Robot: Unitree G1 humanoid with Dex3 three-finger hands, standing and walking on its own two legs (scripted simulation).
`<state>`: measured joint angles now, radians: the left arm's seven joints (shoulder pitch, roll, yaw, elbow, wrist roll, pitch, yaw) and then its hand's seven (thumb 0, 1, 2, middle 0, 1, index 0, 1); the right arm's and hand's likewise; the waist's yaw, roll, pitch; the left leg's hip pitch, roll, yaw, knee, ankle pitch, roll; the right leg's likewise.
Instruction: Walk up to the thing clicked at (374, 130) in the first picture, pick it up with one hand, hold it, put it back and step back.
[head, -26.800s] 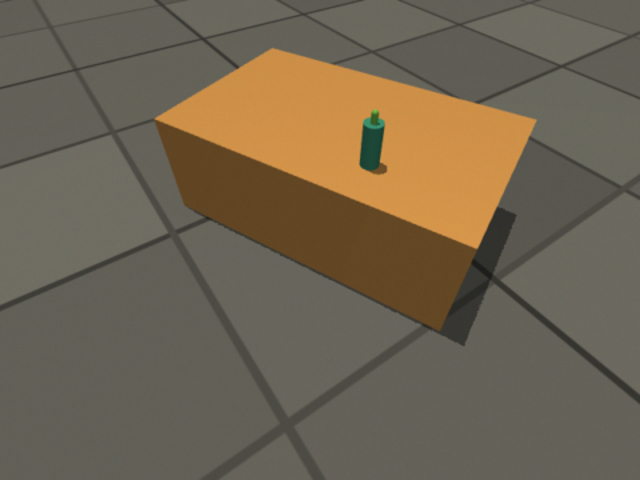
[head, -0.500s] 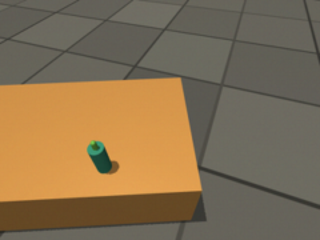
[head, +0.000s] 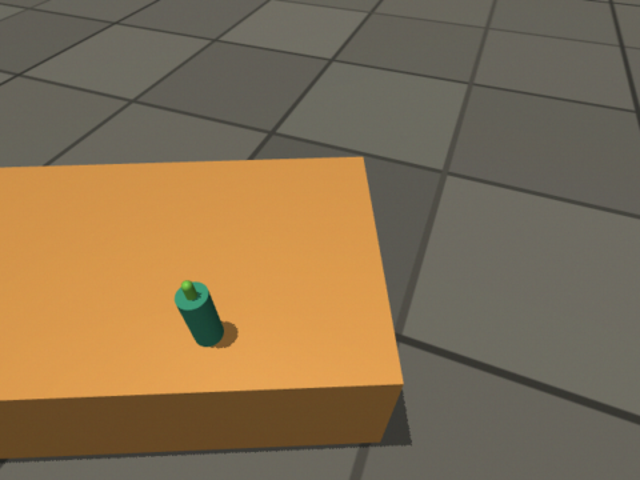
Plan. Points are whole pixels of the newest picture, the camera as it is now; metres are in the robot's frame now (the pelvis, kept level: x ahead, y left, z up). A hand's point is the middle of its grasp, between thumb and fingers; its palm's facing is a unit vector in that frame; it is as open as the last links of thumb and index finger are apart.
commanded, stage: stand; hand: left
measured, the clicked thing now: (198, 310) +0.48 +0.28 -0.23
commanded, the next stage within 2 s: step back in 0.22 s
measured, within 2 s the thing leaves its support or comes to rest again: neither
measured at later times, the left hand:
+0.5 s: hand out of the picture +0.03 +0.27 -0.17, palm faces +0.00 -0.91 -0.41, open 7.4 cm
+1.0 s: hand out of the picture -0.03 +0.30 -0.17, palm faces +0.03 -0.94 -0.35, open 7.4 cm
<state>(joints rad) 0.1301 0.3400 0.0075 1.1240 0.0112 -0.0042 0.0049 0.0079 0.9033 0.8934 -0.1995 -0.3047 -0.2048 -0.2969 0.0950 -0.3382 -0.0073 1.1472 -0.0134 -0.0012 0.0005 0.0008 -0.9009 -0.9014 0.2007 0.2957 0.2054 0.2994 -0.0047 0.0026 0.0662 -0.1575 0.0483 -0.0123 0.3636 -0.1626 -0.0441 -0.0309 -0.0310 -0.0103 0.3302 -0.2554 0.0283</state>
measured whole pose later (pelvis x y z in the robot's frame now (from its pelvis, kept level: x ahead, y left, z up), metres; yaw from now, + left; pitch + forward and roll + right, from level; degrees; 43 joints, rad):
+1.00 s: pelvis -0.15 +0.04 -0.01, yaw +2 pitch -1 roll -2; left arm 0.08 0.38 0.07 0.86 0.00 0.06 0.03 0.01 0.90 0.89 -0.20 -0.30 -0.20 -0.30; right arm 0.14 -0.34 -0.05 0.93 -0.03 0.04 -0.01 0.00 -0.90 -0.90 0.20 0.30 0.21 0.30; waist -0.01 -0.04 0.19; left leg -0.25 -0.03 -0.01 0.55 -0.29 0.05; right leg -0.47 0.11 0.15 1.11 -0.48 -0.01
